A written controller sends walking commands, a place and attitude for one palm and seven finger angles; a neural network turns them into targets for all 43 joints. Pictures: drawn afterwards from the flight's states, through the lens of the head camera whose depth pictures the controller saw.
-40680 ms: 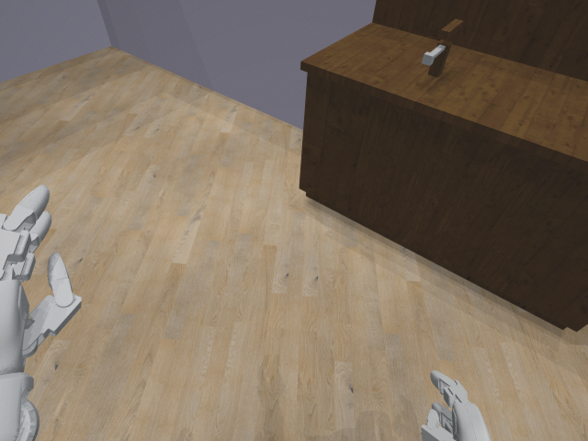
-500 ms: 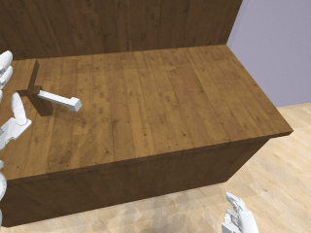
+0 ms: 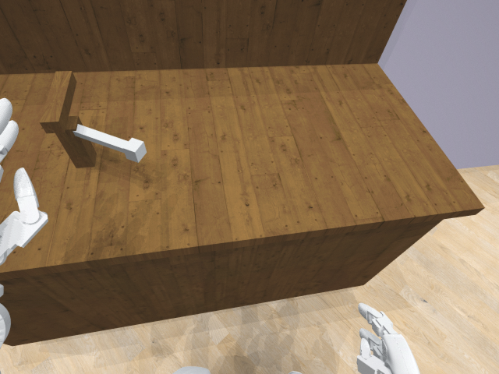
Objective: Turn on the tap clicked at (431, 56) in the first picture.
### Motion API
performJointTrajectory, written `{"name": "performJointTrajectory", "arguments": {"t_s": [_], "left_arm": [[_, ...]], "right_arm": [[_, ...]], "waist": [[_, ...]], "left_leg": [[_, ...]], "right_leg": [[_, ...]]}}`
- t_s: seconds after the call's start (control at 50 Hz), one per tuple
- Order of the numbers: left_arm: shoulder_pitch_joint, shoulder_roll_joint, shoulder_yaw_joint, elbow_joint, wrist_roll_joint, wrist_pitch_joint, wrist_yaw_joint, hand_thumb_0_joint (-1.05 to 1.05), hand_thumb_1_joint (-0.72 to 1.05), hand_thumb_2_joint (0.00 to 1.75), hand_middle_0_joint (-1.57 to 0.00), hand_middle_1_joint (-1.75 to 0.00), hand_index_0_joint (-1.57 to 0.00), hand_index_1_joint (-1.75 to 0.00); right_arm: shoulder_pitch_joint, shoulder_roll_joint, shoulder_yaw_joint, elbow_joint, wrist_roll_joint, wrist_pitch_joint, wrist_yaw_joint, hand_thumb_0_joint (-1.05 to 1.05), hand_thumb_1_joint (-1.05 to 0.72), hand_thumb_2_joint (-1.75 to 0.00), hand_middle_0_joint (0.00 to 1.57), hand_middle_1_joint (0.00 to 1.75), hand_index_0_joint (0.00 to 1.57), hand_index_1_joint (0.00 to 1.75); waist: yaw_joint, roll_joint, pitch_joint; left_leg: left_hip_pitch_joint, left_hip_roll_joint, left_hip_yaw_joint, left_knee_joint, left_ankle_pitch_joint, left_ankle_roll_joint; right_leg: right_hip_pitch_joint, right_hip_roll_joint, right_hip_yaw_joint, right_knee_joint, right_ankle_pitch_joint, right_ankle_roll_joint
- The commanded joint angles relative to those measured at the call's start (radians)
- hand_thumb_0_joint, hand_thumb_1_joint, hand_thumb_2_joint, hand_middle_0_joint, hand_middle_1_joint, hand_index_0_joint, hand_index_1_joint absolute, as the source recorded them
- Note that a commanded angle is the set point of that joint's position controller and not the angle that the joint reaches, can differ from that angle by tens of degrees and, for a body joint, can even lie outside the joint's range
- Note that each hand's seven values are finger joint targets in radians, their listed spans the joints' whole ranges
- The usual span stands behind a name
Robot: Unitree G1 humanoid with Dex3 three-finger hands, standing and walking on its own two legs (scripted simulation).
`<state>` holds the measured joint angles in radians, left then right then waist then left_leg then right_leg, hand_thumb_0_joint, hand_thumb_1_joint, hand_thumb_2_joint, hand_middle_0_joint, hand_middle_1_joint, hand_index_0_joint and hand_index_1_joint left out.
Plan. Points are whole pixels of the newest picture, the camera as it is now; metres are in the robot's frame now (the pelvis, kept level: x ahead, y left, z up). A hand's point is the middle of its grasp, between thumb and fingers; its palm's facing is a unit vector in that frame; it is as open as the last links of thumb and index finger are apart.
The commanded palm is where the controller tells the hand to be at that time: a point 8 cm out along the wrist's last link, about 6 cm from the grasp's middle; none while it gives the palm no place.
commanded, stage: come to a stop and stand still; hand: left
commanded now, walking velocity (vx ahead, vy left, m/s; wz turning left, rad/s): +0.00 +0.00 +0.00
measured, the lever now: (135, 150) +0.44 +0.27 +0.05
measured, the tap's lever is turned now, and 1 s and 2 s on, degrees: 59 59 59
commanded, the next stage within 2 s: look again from close up in 1.22 s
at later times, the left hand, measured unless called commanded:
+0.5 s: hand (7, 194) +0.23 +0.28 +0.21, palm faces +0.49 -0.78 -0.38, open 7.4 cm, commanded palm +0.15 +0.27 +0.19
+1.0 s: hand (71, 185) +0.27 +0.25 +0.18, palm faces +0.34 -0.87 -0.36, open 7.4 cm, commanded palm +0.21 +0.29 +0.19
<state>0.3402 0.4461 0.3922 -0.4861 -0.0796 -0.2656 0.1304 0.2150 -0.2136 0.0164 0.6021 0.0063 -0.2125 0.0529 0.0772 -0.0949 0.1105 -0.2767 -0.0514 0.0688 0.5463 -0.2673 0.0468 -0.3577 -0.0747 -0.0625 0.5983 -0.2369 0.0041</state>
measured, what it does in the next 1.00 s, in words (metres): stands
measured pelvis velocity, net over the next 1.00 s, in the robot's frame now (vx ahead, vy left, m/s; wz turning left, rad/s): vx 0.03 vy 0.02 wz -0.06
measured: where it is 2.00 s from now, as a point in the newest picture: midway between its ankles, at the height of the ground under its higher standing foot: outside the picture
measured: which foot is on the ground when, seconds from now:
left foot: down 0.00-1.00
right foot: down 0.00-1.00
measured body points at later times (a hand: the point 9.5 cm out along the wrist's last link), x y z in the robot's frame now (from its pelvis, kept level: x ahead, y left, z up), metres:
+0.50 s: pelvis -0.02 +0.00 +0.00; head +0.01 +0.02 +0.45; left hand +0.19 +0.32 +0.23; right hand +0.15 -0.23 -0.07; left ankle +0.02 +0.09 -0.73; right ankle +0.05 -0.12 -0.73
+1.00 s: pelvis +0.03 +0.02 +0.01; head +0.06 +0.04 +0.46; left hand +0.24 +0.30 +0.20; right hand +0.20 -0.22 -0.05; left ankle +0.02 +0.09 -0.73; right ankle +0.05 -0.12 -0.73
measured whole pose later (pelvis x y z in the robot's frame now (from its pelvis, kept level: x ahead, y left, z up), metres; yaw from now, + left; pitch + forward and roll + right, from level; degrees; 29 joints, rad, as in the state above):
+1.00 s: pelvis +0.03 +0.02 +0.01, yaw -3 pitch +0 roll -2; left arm 0.41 0.36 0.38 -0.48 -0.04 -0.26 0.10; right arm 0.19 -0.20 0.00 0.58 0.02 -0.16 -0.01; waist 0.01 -0.03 0.05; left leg -0.19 0.00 0.11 0.51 -0.31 0.06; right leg -0.24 -0.02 -0.03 0.44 -0.19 0.03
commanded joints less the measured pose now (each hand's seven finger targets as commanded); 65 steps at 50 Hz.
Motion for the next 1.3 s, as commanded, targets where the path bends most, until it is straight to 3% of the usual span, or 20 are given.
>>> {"name": "performJointTrajectory", "arguments": {"t_s": [0.0,0.04,0.08,0.2,0.34,0.36,0.38,0.4,0.44,0.5,0.58,0.6,0.62,0.7,0.74,0.8,0.9,1.04,1.1,1.28], "left_arm": [[-0.053,0.133,0.076,-0.104,-0.010,-0.042,0.000,0.00,0.90,0.90,-0.20,-0.30,-0.20,-0.30],[-0.077,0.130,0.075,-0.087,-0.027,-0.044,-0.007,0.00,0.90,0.90,-0.20,-0.30,-0.20,-0.30],[-0.057,0.126,0.077,-0.085,-0.037,-0.045,-0.016,0.00,0.90,0.90,-0.20,-0.30,-0.20,-0.30],[-0.013,0.163,0.107,-0.198,-0.042,-0.052,-0.011,0.00,0.90,0.90,-0.20,-0.30,-0.20,-0.30],[0.022,0.141,0.088,-0.189,-0.044,-0.049,-0.003,0.00,0.90,0.90,-0.20,-0.30,-0.20,-0.30],[-0.958,0.868,0.607,-0.459,0.169,-0.140,-0.020,0.00,0.90,0.90,-0.20,-0.30,-0.20,-0.30],[-0.390,0.229,0.204,0.118,0.056,-0.098,-0.073,0.00,0.90,0.90,-0.20,-0.30,-0.20,-0.30],[-0.191,0.172,0.185,-0.015,0.006,-0.069,-0.059,0.00,0.90,0.90,-0.20,-0.30,-0.20,-0.30],[-0.206,0.066,0.040,0.033,0.023,-0.065,-0.063,0.00,0.90,0.90,-0.20,-0.30,-0.20,-0.30],[-0.048,-0.026,-0.042,0.008,0.028,-0.046,-0.052,0.00,0.90,0.90,-0.20,-0.30,-0.20,-0.30],[-0.019,0.091,0.069,-0.016,0.045,-0.031,-0.025,0.00,0.90,0.90,-0.20,-0.30,-0.20,-0.30],[-0.033,0.169,0.146,-0.059,0.045,-0.030,-0.013,0.00,0.90,0.90,-0.20,-0.30,-0.20,-0.30],[-0.040,0.137,0.137,-0.057,0.040,-0.034,-0.017,0.00,0.90,0.90,-0.20,-0.30,-0.20,-0.30],[-0.127,0.185,0.177,-0.218,0.042,-0.058,-0.013,0.00,0.90,0.90,-0.20,-0.30,-0.20,-0.30],[-0.107,0.134,0.135,-0.233,0.039,-0.067,-0.015,0.00,0.90,0.90,-0.20,-0.30,-0.20,-0.30],[-0.045,0.093,0.103,-0.251,0.038,-0.064,-0.013,0.00,0.90,0.90,-0.20,-0.30,-0.20,-0.30],[0.090,0.044,0.079,-0.133,0.037,-0.029,-0.012,0.00,0.90,0.90,-0.20,-0.30,-0.20,-0.30],[-0.002,0.065,0.072,-0.181,0.031,-0.020,-0.020,0.00,0.90,0.90,-0.20,-0.30,-0.20,-0.30],[-0.062,0.101,0.084,-0.294,0.035,-0.024,-0.010,0.00,0.90,0.90,-0.20,-0.30,-0.20,-0.30],[-0.016,0.056,0.059,-0.181,0.032,-0.010,-0.008,0.00,0.90,0.90,-0.20,-0.30,-0.20,-0.30]], "right_arm": [[-0.050,-0.165,-0.066,-0.134,0.019,-0.039,-0.009,0.00,-0.90,-0.90,0.20,0.30,0.20,0.30],[-0.041,-0.152,-0.066,-0.138,0.023,-0.030,-0.016,0.00,-0.90,-0.90,0.20,0.30,0.20,0.30],[-0.057,-0.142,-0.064,-0.132,0.021,-0.025,-0.019,0.00,-0.90,-0.90,0.20,0.30,0.20,0.30],[-0.093,-0.128,-0.055,-0.151,0.023,-0.034,-0.033,0.00,-0.90,-0.90,0.20,0.30,0.20,0.30],[-0.074,-0.137,-0.062,-0.148,0.028,-0.049,-0.046,0.00,-0.90,-0.90,0.20,0.30,0.20,0.30],[0.022,-0.129,-0.038,-0.110,-0.045,-0.071,-0.064,0.00,-0.90,-0.90,0.20,0.30,0.20,0.30],[-0.028,-0.025,-0.010,-0.070,-0.008,-0.057,-0.077,0.00,-0.90,-0.90,0.20,0.30,0.20,0.30],[-0.054,-0.083,-0.039,-0.134,0.023,-0.048,-0.065,0.00,-0.90,-0.90,0.20,0.30,0.20,0.30],[-0.012,-0.114,-0.055,-0.145,0.027,-0.061,-0.063,0.00,-0.90,-0.90,0.20,0.30,0.20,0.30],[-0.057,-0.104,-0.044,-0.158,0.044,-0.049,-0.038,0.00,-0.90,-0.90,0.20,0.30,0.20,0.30],[-0.045,-0.110,-0.047,-0.184,0.031,-0.025,-0.053,0.00,-0.90,-0.90,0.20,0.30,0.20,0.30],[-0.065,-0.114,-0.046,-0.183,0.031,-0.016,-0.060,0.00,-0.90,-0.90,0.20,0.30,0.20,0.30],[-0.067,-0.101,-0.042,-0.188,0.023,-0.013,-0.067,0.00,-0.90,-0.90,0.20,0.30,0.20,0.30],[-0.097,-0.093,-0.032,-0.187,0.007,-0.020,-0.083,0.00,-0.90,-0.90,0.20,0.30,0.20,0.30],[-0.082,-0.086,-0.033,-0.183,0.005,-0.033,-0.084,0.00,-0.90,-0.90,0.20,0.30,0.20,0.30],[-0.082,-0.086,-0.037,-0.176,0.007,-0.047,-0.076,0.00,-0.90,-0.90,0.20,0.30,0.20,0.30],[-0.060,-0.107,-0.058,-0.160,0.016,-0.015,-0.068,0.00,-0.90,-0.90,0.20,0.30,0.20,0.30],[-0.080,-0.109,-0.058,-0.191,0.012,0.033,-0.084,0.00,-0.90,-0.90,0.20,0.30,0.20,0.30],[-0.109,-0.101,-0.050,-0.202,0.013,0.030,-0.089,0.00,-0.90,-0.90,0.20,0.30,0.20,0.30],[-0.080,-0.103,-0.049,-0.195,0.004,0.037,-0.084,0.00,-0.90,-0.90,0.20,0.30,0.20,0.30]], "waist": [[-0.031,0.107,-0.175],[-0.043,0.021,-0.135],[-0.052,0.011,-0.128],[-0.052,0.173,-0.228],[-0.050,0.154,-0.202],[-0.028,0.097,-0.135],[-0.054,0.036,-0.258],[-0.027,0.201,-0.275],[-0.038,0.298,-0.229],[-0.028,0.251,-0.139],[-0.029,-0.097,-0.104],[-0.034,-0.094,-0.109],[-0.044,-0.112,-0.122],[-0.049,0.178,-0.165],[-0.047,0.258,-0.221],[-0.051,0.249,-0.293],[-0.061,0.106,-0.274],[-0.065,0.143,-0.223],[-0.062,0.233,-0.235],[-0.056,0.189,-0.195]], "left_leg": [[-0.033,0.149,-0.119,-0.161,0.099,-0.058],[-0.060,0.108,-0.126,-0.143,-0.060,-0.062],[-0.020,0.092,-0.131,-0.120,-0.104,-0.050],[0.017,0.111,-0.164,-0.170,-0.062,-0.036],[-0.009,0.128,-0.194,-0.205,-0.008,-0.048],[-0.105,0.155,-0.047,-0.047,-0.036,-0.015],[0.005,0.079,-0.075,-0.070,-0.060,-0.017],[0.128,0.101,-0.052,-0.167,0.003,-0.029],[0.001,0.126,-0.058,-0.193,-0.119,-0.030],[-0.102,0.161,-0.070,-0.268,-0.220,-0.008],[-0.128,0.138,-0.067,-0.201,-0.235,-0.015],[-0.085,0.122,-0.055,-0.182,-0.199,-0.019],[-0.058,0.115,-0.061,-0.164,-0.179,-0.016],[0.002,0.117,-0.060,-0.179,-0.059,-0.017],[0.015,0.127,-0.061,-0.169,0.045,-0.016],[0.108,0.129,-0.046,-0.115,0.275,-0.037],[0.132,0.150,-0.050,-0.092,0.431,-0.061],[0.108,0.161,-0.063,-0.139,0.422,-0.071],[0.131,0.158,-0.061,-0.144,0.443,-0.079],[0.031,0.168,-0.080,-0.211,0.187,-0.072]], "right_leg": [[0.149,-0.021,0.075,-0.114,0.129,-0.022],[0.119,-0.051,0.122,-0.192,0.090,-0.035],[0.050,-0.069,0.160,-0.255,-0.030,-0.047],[0.126,-0.046,0.122,-0.222,-0.014,-0.032],[0.154,-0.035,0.082,-0.187,0.040,-0.016],[0.074,-0.028,0.180,-0.209,-0.064,-0.022],[0.062,-0.068,0.153,-0.245,-0.090,-0.063],[0.119,-0.002,0.144,-0.202,-0.017,-0.067],[0.170,-0.001,0.134,-0.154,-0.050,-0.049],[0.222,0.024,0.084,-0.109,-0.038,-0.023],[0.180,0.016,0.117,-0.224,-0.149,-0.008],[0.147,0.013,0.123,-0.258,-0.168,-0.011],[0.126,-0.004,0.131,-0.274,-0.192,-0.018],[0.156,0.003,0.141,-0.224,-0.025,-0.032],[0.231,0.009,0.115,-0.174,0.121,-0.033],[0.266,0.005,0.090,-0.149,0.325,-0.034],[0.259,0.007,0.069,-0.149,0.445,-0.027],[0.249,0.018,0.057,-0.146,0.379,-0.024],[0.250,0.020,0.053,-0.136,0.358,-0.026],[0.284,0.022,0.064,-0.167,0.243,-0.021]]}}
